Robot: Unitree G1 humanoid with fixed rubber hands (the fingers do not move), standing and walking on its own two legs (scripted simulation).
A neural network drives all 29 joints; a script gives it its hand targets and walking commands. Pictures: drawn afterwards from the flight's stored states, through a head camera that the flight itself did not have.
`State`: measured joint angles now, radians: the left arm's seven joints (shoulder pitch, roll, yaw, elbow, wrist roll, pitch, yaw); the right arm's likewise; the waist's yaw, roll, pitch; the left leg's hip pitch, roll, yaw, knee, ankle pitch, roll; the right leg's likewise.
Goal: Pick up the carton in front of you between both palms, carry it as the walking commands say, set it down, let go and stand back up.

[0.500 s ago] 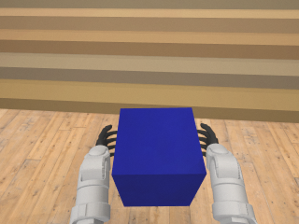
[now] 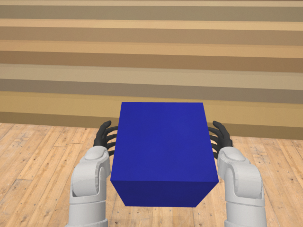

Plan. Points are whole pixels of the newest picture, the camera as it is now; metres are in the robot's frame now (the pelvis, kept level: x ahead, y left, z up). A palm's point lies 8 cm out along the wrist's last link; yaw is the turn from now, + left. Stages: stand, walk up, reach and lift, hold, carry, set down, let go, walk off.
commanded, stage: carry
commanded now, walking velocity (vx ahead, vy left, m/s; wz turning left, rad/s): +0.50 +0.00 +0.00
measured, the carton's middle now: (161, 158) +0.30 -0.01 +0.04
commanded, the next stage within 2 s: none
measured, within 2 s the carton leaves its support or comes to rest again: neither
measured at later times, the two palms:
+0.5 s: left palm (115, 100) +0.47 +0.13 +0.11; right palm (207, 94) +0.49 -0.17 +0.11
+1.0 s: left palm (120, 44) +0.86 +0.15 +0.14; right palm (186, 44) +0.83 -0.16 +0.15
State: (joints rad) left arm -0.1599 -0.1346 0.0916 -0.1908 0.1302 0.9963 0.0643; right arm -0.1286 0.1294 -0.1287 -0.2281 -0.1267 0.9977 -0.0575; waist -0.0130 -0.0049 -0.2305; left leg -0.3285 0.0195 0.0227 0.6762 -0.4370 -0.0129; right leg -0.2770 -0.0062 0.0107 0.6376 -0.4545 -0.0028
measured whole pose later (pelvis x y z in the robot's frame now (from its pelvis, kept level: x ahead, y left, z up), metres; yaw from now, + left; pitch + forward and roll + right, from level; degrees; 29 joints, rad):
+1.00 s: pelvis +0.58 +0.02 +0.02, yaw -3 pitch +4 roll +0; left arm -0.12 -0.13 0.10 -0.53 -0.02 1.16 0.20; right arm -0.11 0.13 -0.09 -0.54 0.04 1.15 -0.19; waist -0.04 -0.01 -0.09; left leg -0.27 0.03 0.25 0.39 -0.20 0.08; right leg -0.60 -0.11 -0.07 1.03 -0.25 -0.03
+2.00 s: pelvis +1.28 +0.02 +0.16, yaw -5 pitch +4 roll +0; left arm -0.47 -0.16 0.34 -0.28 0.05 1.04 0.20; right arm -0.54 0.12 -0.22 -0.19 0.05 1.05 -0.22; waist -0.17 0.03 0.07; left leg -0.37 -0.06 0.12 0.56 -0.27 0.14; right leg -0.91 0.05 -0.05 1.79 -0.43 -0.11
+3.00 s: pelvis +1.90 +0.08 +0.45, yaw -3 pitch +3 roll +0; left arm -0.54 -0.15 0.36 -0.24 0.06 1.11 0.20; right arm -0.60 0.14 -0.27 -0.14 0.01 1.10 -0.20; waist -0.10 -0.03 0.02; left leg -0.40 0.01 0.17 0.61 -0.27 0.08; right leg -0.96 -0.02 -0.06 1.83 -0.35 -0.12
